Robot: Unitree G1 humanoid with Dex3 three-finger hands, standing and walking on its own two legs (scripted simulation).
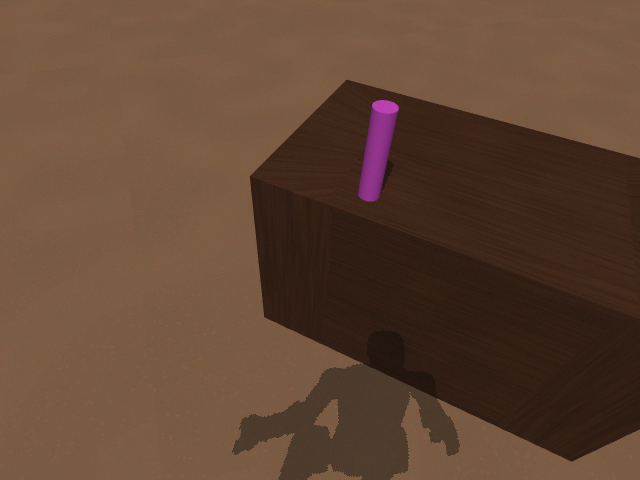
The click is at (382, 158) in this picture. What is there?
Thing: slim round
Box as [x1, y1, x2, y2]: [358, 100, 398, 201]
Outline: 386,100 375,101 372,104 358,189 358,195 362,199 369,201 375,200 379,196 398,110 396,104
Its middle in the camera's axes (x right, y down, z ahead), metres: +0.12 -0.19 +0.84
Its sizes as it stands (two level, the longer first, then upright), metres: 0.052 0.052 0.224
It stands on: a support 0.65 m high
